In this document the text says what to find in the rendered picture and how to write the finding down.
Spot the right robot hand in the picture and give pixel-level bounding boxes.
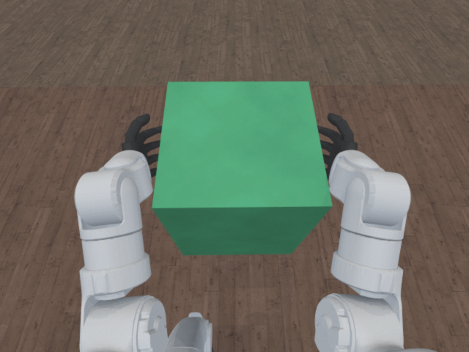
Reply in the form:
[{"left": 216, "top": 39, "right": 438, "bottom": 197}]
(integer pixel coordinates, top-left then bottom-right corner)
[{"left": 317, "top": 113, "right": 358, "bottom": 181}]

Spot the carton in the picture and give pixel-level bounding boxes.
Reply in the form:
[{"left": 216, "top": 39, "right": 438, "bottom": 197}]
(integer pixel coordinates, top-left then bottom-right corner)
[{"left": 152, "top": 81, "right": 333, "bottom": 255}]

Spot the robot right upper arm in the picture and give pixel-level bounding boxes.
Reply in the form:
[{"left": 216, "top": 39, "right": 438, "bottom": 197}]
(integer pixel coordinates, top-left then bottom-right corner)
[{"left": 314, "top": 293, "right": 437, "bottom": 352}]

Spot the robot left upper arm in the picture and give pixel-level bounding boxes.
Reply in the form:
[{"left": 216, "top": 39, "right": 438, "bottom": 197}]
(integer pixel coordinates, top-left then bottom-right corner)
[{"left": 81, "top": 295, "right": 168, "bottom": 352}]

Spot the robot left forearm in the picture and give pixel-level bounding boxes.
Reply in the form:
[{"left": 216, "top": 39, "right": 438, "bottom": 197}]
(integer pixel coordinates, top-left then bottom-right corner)
[{"left": 75, "top": 150, "right": 153, "bottom": 352}]

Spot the left robot hand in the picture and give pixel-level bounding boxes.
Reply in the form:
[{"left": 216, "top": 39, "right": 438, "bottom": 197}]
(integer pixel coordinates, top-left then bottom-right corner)
[{"left": 122, "top": 114, "right": 162, "bottom": 177}]

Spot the robot left thigh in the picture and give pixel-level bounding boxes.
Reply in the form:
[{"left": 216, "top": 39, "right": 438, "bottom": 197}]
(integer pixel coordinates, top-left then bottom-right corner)
[{"left": 166, "top": 317, "right": 213, "bottom": 352}]

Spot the robot right forearm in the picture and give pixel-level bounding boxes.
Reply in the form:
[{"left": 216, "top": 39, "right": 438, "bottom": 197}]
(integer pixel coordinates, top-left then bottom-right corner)
[{"left": 329, "top": 150, "right": 411, "bottom": 344}]

